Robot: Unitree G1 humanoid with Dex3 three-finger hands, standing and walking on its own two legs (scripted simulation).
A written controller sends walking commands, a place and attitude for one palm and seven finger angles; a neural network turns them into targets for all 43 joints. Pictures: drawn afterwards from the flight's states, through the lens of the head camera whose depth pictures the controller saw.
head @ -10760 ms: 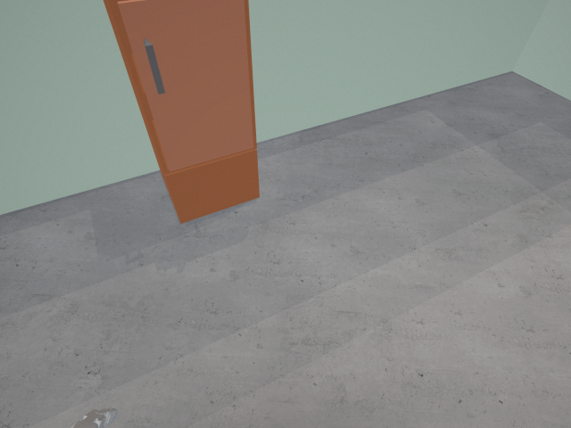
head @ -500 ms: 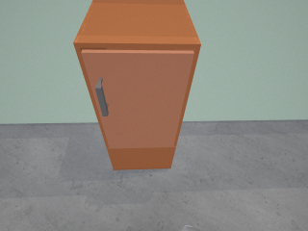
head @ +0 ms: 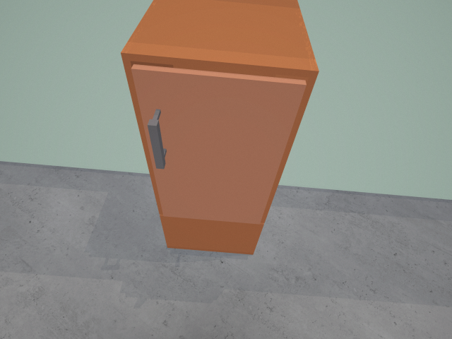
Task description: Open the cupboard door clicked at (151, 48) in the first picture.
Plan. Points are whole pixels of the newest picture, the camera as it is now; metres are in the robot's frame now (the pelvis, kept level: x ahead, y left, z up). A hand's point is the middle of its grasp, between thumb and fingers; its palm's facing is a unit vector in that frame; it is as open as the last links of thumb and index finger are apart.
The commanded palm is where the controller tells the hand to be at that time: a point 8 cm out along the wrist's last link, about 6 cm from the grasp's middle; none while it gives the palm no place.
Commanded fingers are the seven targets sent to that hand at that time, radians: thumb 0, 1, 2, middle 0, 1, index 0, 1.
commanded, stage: come to a stop and stand still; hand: left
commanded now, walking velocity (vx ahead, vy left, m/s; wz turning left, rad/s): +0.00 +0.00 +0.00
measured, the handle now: (159, 140) +0.53 +0.21 +0.00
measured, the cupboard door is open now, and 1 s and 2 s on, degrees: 0 0 0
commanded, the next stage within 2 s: look again from close up in 0.56 s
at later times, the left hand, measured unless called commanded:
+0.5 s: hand out of the picture +0.03 +0.24 -0.15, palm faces -0.03 -0.97 -0.25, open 7.4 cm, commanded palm none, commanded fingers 0.00 0.90 0.90 -0.20 -0.30 -0.20 -0.30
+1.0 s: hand out of the picture +0.03 +0.22 -0.16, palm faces -0.04 -0.98 -0.20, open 7.3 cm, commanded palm none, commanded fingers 0.00 0.90 0.90 -0.20 -0.30 -0.20 -0.30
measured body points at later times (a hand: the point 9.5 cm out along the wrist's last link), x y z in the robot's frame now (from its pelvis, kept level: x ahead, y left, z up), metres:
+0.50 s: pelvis +0.00 +0.06 +0.01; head +0.01 +0.04 +0.46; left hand +0.03 +0.30 -0.13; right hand +0.03 -0.17 -0.16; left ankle +0.03 +0.09 -0.73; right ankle -0.02 -0.05 -0.73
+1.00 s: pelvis +0.02 +0.05 +0.01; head +0.03 +0.05 +0.46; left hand +0.03 +0.27 -0.14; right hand +0.00 -0.17 -0.15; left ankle +0.03 +0.09 -0.73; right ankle -0.02 -0.05 -0.73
